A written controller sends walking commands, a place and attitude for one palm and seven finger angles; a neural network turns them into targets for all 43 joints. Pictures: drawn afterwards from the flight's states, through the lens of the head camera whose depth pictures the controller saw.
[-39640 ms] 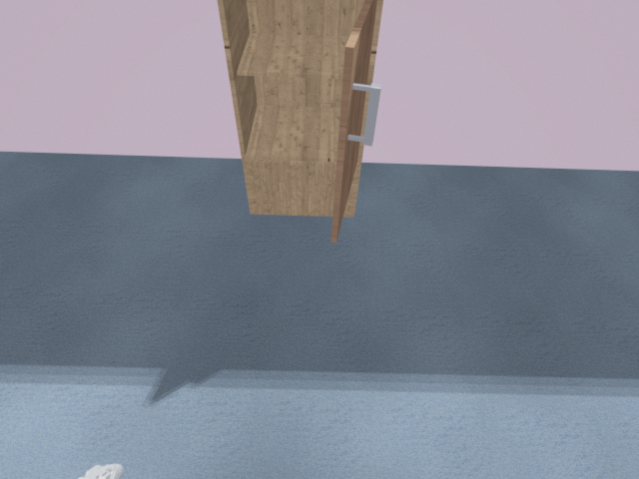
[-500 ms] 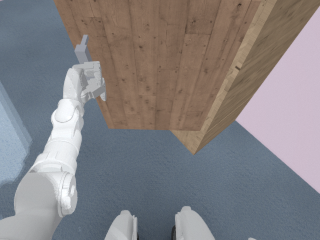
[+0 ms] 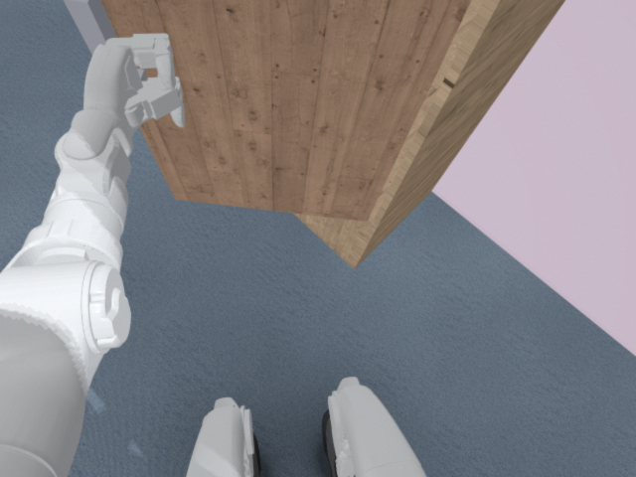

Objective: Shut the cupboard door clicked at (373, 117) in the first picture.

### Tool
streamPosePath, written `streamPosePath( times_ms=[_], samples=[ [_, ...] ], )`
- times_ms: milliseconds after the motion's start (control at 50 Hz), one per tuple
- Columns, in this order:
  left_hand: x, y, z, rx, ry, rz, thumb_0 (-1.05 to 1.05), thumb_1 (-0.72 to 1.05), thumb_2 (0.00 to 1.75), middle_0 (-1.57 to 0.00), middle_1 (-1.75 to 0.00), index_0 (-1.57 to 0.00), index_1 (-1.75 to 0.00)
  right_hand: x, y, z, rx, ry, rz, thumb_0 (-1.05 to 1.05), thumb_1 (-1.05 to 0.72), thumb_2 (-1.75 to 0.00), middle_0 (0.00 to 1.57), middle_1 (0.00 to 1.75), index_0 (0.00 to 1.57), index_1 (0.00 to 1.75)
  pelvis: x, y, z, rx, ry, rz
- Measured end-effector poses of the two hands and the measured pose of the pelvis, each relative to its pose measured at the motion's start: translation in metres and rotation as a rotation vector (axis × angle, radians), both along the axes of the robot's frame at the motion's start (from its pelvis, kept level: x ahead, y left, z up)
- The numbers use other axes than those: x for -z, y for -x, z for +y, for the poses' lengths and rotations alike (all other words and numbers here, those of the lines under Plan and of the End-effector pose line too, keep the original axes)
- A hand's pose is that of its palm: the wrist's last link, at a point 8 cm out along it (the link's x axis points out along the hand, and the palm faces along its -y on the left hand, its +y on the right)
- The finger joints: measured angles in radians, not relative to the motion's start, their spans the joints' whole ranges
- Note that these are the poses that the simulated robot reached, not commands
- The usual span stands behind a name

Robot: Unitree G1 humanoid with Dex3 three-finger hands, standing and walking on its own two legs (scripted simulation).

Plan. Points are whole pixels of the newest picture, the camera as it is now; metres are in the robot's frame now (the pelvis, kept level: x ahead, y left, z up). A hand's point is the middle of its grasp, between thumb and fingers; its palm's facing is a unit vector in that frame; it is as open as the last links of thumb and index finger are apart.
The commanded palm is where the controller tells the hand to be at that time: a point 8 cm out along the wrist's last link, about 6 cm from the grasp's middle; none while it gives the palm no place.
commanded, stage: push the door shut along its arc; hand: left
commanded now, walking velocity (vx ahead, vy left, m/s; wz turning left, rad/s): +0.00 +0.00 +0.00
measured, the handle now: (115, 45) +0.62 +0.17 +0.09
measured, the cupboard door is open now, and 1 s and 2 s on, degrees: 39 32 30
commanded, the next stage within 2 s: pull the fist back off the door in 0.80 s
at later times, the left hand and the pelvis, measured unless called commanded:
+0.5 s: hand (201, 62) +0.59 +0.07 +0.10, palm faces -0.34 -0.94 -0.02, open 3.1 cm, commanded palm +0.59 +0.10 +0.09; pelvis +0.01 +0.00 +0.00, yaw -1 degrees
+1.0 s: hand (217, 39) +0.62 +0.05 +0.10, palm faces -0.17 -0.98 +0.10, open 3.3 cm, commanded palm +0.62 +0.06 +0.09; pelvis +0.00 +0.00 -0.02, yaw -1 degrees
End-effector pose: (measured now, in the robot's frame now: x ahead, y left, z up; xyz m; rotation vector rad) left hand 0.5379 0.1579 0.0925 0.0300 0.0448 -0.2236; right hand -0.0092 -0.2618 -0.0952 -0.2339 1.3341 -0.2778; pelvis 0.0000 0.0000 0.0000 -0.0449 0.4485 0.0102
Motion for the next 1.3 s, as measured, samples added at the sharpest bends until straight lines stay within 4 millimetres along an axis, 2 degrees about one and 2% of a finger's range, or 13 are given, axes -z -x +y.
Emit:
streamPosePath(
  times_ms=[200,320,720,920,1020,1100,1180,1300],
  samples=[
    [-0.003,-0.025,-0.022,0.062,0.008,0.013,0.02,0.9,0.9,-1.3,-1.5,-1.29,-1.5,0.0,0.012,0.007,0.044,-0.017,0.047,0.0,-0.9,-0.9,0.21,0.3,0.21,0.29,0.0,-0.008,0.0,0.014,0.001,0.024],
    [-0.007,-0.036,-0.027,0.074,0.001,0.016,0.02,0.9,0.9,-1.3,-1.5,-1.29,-1.5,-0.002,0.014,0.006,0.066,-0.016,0.051,0.0,-0.9,-0.9,0.21,0.3,0.21,0.29,0.0,-0.012,-0.002,0.023,0.0,0.031],
    [-0.01,-0.053,-0.036,0.15,-0.01,0.043,0.03,0.92,0.96,-1.3,-1.5,-1.3,-1.5,0.001,0.015,-0.008,0.034,0.039,0.08,0.0,-0.9,-0.9,0.21,0.3,0.21,0.29,0.01,-0.009,-0.007,0.001,0.014,0.063],
    [-0.012,-0.064,-0.048,0.178,-0.021,0.032,0.05,0.99,1.0,-1.3,-1.5,-1.29,-1.5,0.007,0.034,-0.003,0.05,0.057,0.101,0.0,-0.9,-0.9,0.21,0.3,0.21,0.29,0.021,-0.001,-0.006,0.0,0.024,0.094],
    [-0.003,-0.07,-0.054,-0.124,0.133,0.061,0.03,0.9,0.96,-1.3,-1.5,-1.3,-1.5,0.008,0.045,0.01,0.014,0.005,0.132,0.0,-0.91,-0.9,0.21,0.3,0.2,0.29,0.024,0.0,-0.005,0.003,0.027,0.12],
    [-0.001,-0.069,-0.064,-0.323,0.047,-0.006,0.02,0.86,0.93,-1.3,-1.5,-1.29,-1.5,0.009,0.054,0.024,0.012,-0.067,0.157,0.0,-0.91,-0.9,0.21,0.3,0.2,0.29,0.024,-0.001,-0.005,0.009,0.02,0.135],
    [0.0,-0.066,-0.076,-0.312,-0.038,-0.04,0.01,0.9,0.93,-1.29,-1.5,-1.29,-1.5,0.007,0.064,0.036,0.064,-0.126,0.188,0.0,-0.91,-0.9,0.21,0.3,0.2,0.29,0.018,-0.004,-0.006,0.016,0.01,0.122],
    [0.001,-0.058,-0.078,-0.29,0.012,0.024,0.01,0.91,0.92,-1.3,-1.5,-1.29,-1.5,-0.007,0.065,0.042,0.1,-0.159,0.204,0.0,-0.91,-0.9,0.21,0.3,0.21,0.29,0.0,-0.014,-0.008,0.028,-0.003,0.09]
  ],
)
